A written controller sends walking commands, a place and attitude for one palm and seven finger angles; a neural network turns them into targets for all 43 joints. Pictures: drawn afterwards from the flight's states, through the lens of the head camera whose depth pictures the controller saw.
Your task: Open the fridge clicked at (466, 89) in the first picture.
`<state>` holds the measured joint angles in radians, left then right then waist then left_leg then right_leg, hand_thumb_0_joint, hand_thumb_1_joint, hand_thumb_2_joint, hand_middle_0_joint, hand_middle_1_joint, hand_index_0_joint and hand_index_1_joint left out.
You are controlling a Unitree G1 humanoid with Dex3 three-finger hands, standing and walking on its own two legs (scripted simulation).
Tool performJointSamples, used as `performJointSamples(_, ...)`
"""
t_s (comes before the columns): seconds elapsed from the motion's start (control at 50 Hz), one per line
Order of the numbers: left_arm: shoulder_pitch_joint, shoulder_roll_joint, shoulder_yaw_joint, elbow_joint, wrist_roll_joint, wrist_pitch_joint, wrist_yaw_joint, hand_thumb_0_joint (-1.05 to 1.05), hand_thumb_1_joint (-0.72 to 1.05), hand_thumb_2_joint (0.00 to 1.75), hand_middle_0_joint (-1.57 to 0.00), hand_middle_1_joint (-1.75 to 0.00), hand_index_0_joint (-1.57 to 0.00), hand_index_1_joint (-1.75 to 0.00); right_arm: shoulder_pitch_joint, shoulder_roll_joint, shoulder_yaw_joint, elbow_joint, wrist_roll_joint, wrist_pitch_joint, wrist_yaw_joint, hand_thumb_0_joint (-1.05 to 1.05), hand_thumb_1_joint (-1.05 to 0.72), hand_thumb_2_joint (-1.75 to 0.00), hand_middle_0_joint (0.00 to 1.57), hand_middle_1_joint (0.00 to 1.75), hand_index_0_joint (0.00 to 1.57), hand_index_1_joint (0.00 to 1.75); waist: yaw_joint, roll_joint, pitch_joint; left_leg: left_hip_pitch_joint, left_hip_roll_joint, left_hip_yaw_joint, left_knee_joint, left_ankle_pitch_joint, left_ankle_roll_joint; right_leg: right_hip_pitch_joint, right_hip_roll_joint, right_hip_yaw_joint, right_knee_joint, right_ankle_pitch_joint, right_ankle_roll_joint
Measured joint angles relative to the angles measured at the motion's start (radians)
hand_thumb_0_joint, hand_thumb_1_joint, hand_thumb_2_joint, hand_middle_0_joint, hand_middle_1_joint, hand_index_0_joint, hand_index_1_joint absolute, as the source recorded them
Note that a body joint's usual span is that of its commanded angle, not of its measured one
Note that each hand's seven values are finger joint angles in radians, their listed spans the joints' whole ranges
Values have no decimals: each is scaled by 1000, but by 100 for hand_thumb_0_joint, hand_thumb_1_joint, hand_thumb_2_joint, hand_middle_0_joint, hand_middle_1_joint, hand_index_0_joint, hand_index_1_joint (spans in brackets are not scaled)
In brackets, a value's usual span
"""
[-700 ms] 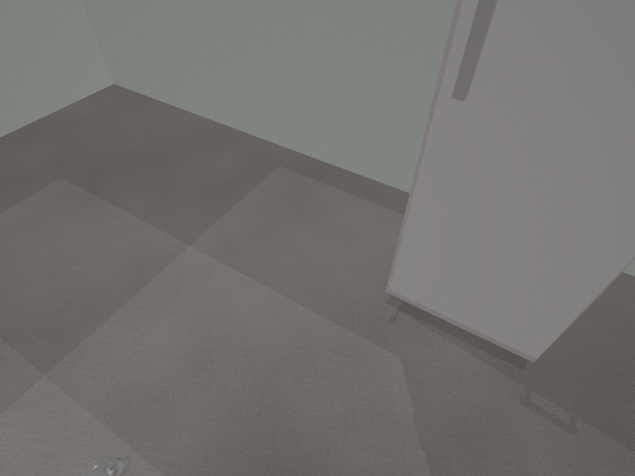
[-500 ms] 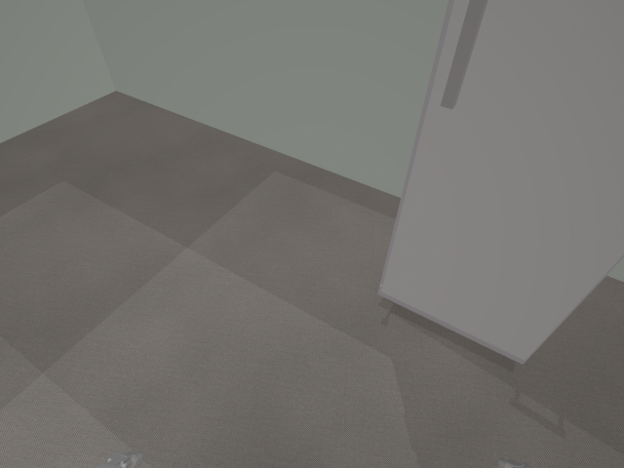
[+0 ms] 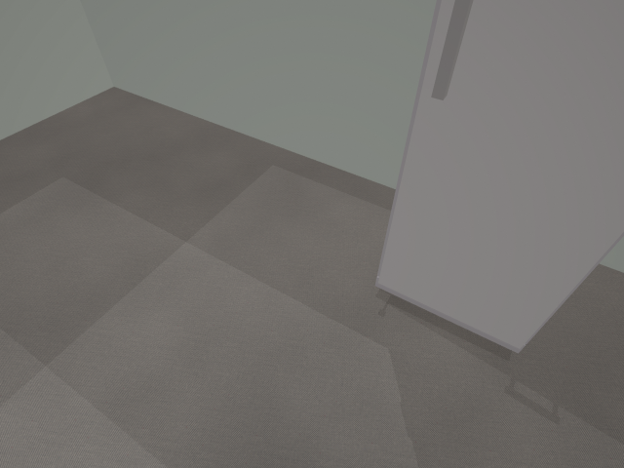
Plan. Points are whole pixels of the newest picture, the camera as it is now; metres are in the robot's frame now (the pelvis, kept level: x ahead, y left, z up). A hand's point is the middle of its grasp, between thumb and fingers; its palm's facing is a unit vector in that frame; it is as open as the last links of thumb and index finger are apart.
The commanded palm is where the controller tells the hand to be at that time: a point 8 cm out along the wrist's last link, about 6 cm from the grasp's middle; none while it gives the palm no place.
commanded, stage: stand and wait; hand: left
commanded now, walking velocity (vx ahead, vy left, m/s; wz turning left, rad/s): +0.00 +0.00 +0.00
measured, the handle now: (459, 26) +0.83 -0.23 +0.23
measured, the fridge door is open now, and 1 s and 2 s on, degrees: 0 0 0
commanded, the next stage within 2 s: look at it before walking up in 0.30 s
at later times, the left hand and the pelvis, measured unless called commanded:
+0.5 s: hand out of the picture +0.07 +0.24 -0.15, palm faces -0.02 -0.94 -0.33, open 7.4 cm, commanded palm none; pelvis +0.00 +0.00 +0.00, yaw +0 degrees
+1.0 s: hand out of the picture +0.09 +0.25 -0.15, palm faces -0.02 -0.94 -0.34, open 7.4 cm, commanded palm none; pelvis +0.01 +0.00 +0.00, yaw +0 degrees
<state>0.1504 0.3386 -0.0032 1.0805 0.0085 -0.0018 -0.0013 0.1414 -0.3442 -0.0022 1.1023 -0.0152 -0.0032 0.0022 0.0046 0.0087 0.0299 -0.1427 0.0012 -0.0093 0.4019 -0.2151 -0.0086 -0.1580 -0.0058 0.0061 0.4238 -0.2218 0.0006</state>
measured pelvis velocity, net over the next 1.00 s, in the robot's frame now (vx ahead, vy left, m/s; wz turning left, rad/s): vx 0.01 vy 0.00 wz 0.00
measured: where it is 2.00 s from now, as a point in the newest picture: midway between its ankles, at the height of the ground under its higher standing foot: outside the picture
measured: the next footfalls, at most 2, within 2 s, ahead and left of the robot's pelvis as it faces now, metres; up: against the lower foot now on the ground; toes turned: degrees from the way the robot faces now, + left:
none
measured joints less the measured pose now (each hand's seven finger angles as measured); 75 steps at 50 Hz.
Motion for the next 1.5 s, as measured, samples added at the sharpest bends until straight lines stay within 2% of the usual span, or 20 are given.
performJointSamples(0.44, -13, -10, -1, 7, 2, -6, -2, 1, 91, 90, -20, -30, -20, -30, -2, 9, 2, 16, 0, -5, 3, 1, -91, -90, 20, 30, 20, 30, -3, -6, 1, -8, 7, -1, -19, 15, -5, -6, 6, -1, -24, 18, -4)
performJointSamples(1.12, -25, -2, 3, 1, 2, -5, 1, 1, 91, 90, -20, -30, -20, -30, -44, 7, 2, 3, 2, -7, -4, 1, -91, -90, 20, 30, 20, 30, 10, -5, 9, 26, 5, 9, -44, 1, -2, 22, 5, 8, -45, 5, 0)
performJointSamples(1.32, 30, -54, 26, -71, 7, 54, -1, 1, 91, 90, -20, -30, -20, -29, -22, 84, -19, -90, -2, 24, -23, 1, -91, -90, 20, 30, 20, 30, 18, -26, 43, -47, 33, 102, 104, -78, -8, -118, 36, 87, 161, -58, -4)
performJointSamples(1.4, 48, -85, 38, -100, 8, 69, -11, 1, 91, 90, -20, -30, -20, -29, -4, 110, -29, -112, -6, 28, -20, 1, -91, -90, 20, 30, 20, 30, 26, -25, 75, -55, 54, 154, 161, -110, -17, -189, 19, 21, 355, -207, 10)
performJointSamples(1.44, 64, -104, 42, -118, 9, 65, -18, 1, 91, 90, -20, -30, -20, -29, 9, 110, -35, -118, -8, 34, -18, 1, -91, -90, 20, 30, 20, 30, 30, -3, 78, -72, 80, 168, 214, -137, -33, -170, 10, -14, 322, -173, 9)
performJointSamples(1.46, 73, -112, 43, -127, 13, 54, -19, 1, 91, 90, -20, -30, -20, -30, 14, 107, -39, -120, -6, 40, -17, 1, -91, -90, 20, 30, 20, 30, 31, 11, 76, -101, 98, 165, 273, -160, -35, -164, 18, -21, 290, -125, -11)
performJointSamples(1.5, 82, -128, 40, -135, 14, 38, -11, 1, 91, 90, -20, -30, -20, -30, 13, 104, -48, -119, -2, 58, -19, 1, -91, -90, 20, 30, 20, 30, 22, 32, 82, -191, 86, 88, 466, -259, -39, -177, 38, -33, 305, -130, -59)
